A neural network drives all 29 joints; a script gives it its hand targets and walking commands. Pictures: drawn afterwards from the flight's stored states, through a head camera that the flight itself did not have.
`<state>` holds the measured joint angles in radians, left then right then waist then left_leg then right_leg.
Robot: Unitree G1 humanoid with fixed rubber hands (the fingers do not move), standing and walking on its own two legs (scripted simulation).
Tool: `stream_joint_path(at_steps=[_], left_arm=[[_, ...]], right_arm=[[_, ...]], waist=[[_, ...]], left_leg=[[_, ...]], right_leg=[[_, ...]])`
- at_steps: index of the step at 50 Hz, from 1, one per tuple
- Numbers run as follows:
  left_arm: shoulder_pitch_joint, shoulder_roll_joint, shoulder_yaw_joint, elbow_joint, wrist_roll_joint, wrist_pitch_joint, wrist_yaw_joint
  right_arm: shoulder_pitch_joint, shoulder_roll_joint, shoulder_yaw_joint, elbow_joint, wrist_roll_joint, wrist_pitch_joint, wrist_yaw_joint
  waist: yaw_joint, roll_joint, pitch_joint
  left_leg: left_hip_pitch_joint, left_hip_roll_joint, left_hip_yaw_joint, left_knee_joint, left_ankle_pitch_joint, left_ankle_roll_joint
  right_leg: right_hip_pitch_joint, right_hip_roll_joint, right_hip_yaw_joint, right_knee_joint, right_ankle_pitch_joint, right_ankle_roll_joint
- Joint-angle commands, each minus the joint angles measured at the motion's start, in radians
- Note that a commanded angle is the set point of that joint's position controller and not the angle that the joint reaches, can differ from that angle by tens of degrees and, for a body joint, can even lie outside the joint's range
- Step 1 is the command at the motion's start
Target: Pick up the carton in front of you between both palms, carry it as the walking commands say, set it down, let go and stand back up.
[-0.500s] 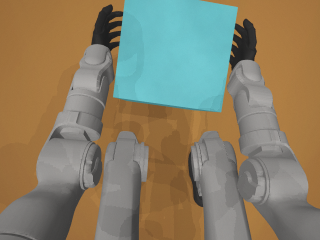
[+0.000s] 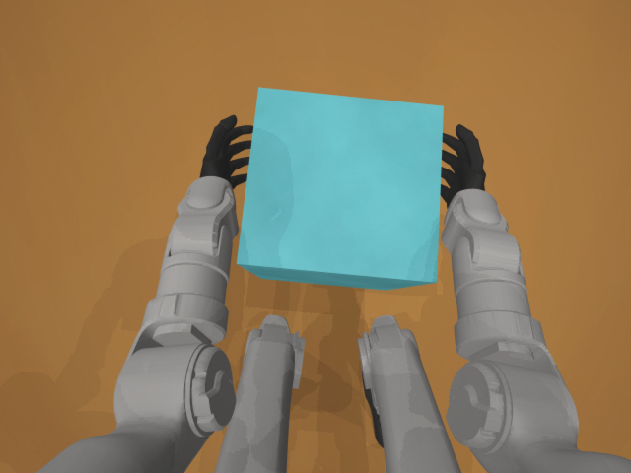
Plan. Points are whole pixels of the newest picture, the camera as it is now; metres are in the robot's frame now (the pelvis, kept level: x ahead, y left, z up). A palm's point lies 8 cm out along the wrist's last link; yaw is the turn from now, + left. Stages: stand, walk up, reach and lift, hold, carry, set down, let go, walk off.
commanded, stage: reach and lift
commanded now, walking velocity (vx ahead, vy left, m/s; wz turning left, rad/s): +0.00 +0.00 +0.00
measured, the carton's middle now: (335, 209) +0.45 +0.00 -0.13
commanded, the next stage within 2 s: none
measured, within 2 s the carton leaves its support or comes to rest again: neither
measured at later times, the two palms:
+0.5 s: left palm (163, 152) +0.42 +0.15 +0.10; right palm (546, 159) +0.41 -0.15 +0.11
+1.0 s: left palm (10, 67) +0.38 +0.15 +0.25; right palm out of the picture +0.38 -0.15 +0.26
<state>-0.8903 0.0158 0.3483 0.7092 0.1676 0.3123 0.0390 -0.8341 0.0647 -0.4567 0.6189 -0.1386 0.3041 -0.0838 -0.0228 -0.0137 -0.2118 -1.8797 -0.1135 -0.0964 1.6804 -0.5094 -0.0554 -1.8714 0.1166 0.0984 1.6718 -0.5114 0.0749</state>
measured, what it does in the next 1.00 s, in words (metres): rises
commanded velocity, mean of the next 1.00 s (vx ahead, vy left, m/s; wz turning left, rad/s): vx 0.00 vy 0.00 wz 0.00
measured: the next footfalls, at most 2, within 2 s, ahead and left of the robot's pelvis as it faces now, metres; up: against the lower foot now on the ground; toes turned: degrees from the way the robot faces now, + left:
none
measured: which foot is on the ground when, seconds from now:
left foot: down 0.00-1.00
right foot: down 0.00-1.00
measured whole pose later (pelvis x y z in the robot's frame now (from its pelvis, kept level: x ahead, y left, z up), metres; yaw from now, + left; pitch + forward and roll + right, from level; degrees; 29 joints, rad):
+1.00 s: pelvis +0.09 +0.00 +0.25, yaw +1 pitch +4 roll +0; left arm -0.22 -0.14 0.23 0.40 0.20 0.50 0.04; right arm -0.23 0.14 -0.25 0.40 -0.20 0.49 -0.03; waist 0.00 0.00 -0.12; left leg -0.32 -0.05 -0.15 0.52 -0.26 -0.01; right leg -0.32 0.05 0.15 0.52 -0.26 0.02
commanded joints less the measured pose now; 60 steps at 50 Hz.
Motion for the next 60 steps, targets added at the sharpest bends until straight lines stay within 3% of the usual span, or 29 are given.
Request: stream_joint_path(at_steps=[1, 7, 16, 30, 37, 45, 49, 53, 57, 60], left_arm=[[-0.570, -1.101, -0.552, -0.047, -0.158, -0.014, -0.219], [-0.461, -1.117, -0.586, -0.061, -0.170, -0.017, -0.217], [-0.289, -1.127, -0.563, -0.045, -0.138, -0.040, -0.215], [-0.035, -1.137, -0.605, -0.105, -0.106, -0.051, -0.215], [0.073, -1.140, -0.652, -0.167, -0.118, -0.002, -0.224], [0.169, -1.145, -0.711, -0.284, -0.145, 0.120, -0.243], [0.186, -1.138, -0.725, -0.354, -0.154, 0.195, -0.250], [0.192, -1.116, -0.664, -0.341, -0.130, 0.254, -0.261], [0.133, -1.101, -0.592, -0.302, -0.098, 0.276, -0.277], [0.058, -1.122, -0.597, -0.313, -0.105, 0.271, -0.288]], right_arm=[[-0.601, 1.066, 0.645, 0.014, 0.147, 0.007, 0.240], [-0.491, 1.083, 0.682, 0.010, 0.151, 0.006, 0.236], [-0.306, 1.085, 0.657, 0.042, 0.104, -0.015, 0.234], [-0.044, 1.074, 0.702, 0.007, 0.071, -0.028, 0.248], [0.065, 1.070, 0.748, -0.052, 0.076, 0.021, 0.266], [0.157, 1.065, 0.802, -0.155, 0.101, 0.140, 0.293], [0.178, 1.068, 0.814, -0.213, 0.115, 0.210, 0.304], [0.177, 1.044, 0.760, -0.207, 0.088, 0.269, 0.314], [0.120, 1.040, 0.686, -0.159, 0.055, 0.289, 0.329], [0.046, 1.065, 0.690, -0.169, 0.061, 0.283, 0.338]], waist=[[0.006, 0.046, -0.950], [0.012, 0.034, -0.858], [0.014, 0.029, -0.688], [0.015, 0.024, -0.498], [0.015, 0.019, -0.391], [0.021, 0.020, -0.244], [0.021, 0.016, -0.157], [0.021, 0.009, -0.025], [0.027, 0.005, 0.053], [0.027, 0.007, 0.016]], left_leg=[[0.653, -0.069, 0.151, -0.234, 0.201, 0.021], [0.749, -0.067, 0.129, -0.334, 0.210, 0.022], [0.921, -0.051, 0.084, -0.520, 0.243, 0.035], [1.266, -0.019, 0.026, -0.826, 0.398, 0.043], [1.462, -0.003, 0.006, -0.985, 0.504, 0.041], [1.659, 0.016, 0.005, -1.161, 0.577, 0.035], [1.727, 0.022, 0.006, -1.241, 0.562, 0.036], [1.739, 0.021, 0.015, -1.294, 0.451, 0.040], [1.722, 0.025, 0.028, -1.312, 0.333, 0.047], [1.735, 0.027, 0.033, -1.301, 0.323, 0.049]], right_leg=[[0.566, 0.073, -0.166, -0.220, 0.198, -0.027], [0.691, 0.070, -0.140, -0.326, 0.211, -0.027], [0.867, 0.053, -0.093, -0.513, 0.243, -0.038], [1.227, 0.017, -0.033, -0.819, 0.392, -0.054], [1.421, 0.001, -0.016, -0.974, 0.498, -0.058], [1.628, -0.017, -0.015, -1.150, 0.568, -0.057], [1.711, -0.022, -0.011, -1.227, 0.562, -0.054], [1.715, -0.027, -0.016, -1.281, 0.457, -0.059], [1.697, -0.032, -0.023, -1.300, 0.341, -0.065], [1.707, -0.034, -0.025, -1.295, 0.328, -0.066]])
